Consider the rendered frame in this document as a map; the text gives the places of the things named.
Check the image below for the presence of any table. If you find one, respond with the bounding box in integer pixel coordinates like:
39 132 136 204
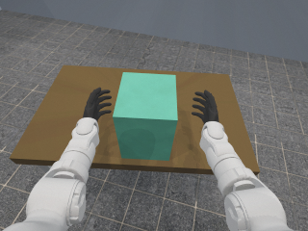
10 64 261 176

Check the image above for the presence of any right robot forearm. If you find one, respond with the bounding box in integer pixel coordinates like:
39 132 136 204
199 121 287 224

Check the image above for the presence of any robot left upper arm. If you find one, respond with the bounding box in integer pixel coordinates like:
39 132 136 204
3 177 87 231

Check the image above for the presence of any carton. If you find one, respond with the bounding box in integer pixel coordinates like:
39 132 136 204
113 72 178 161

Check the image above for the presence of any robot left hand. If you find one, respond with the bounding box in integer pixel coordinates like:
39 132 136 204
83 87 112 122

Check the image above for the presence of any robot right hand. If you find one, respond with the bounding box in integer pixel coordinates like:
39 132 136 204
192 90 219 124

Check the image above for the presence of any robot right upper arm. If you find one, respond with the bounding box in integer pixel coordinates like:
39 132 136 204
224 187 298 231

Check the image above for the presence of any left robot forearm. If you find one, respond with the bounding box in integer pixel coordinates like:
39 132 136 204
26 117 100 217

